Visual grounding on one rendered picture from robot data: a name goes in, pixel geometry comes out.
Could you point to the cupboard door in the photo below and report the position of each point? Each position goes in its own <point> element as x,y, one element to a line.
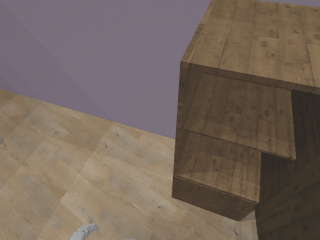
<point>292,211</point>

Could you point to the robot left hand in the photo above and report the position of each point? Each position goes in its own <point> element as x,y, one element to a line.
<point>83,232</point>

